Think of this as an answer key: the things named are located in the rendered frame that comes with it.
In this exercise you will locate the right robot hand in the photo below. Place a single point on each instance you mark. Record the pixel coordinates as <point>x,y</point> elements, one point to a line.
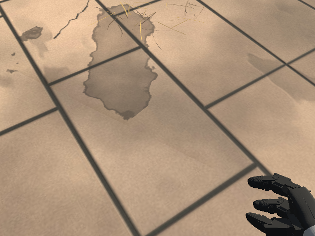
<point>296,214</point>

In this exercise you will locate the right robot forearm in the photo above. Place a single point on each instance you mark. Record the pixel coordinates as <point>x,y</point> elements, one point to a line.
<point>309,231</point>

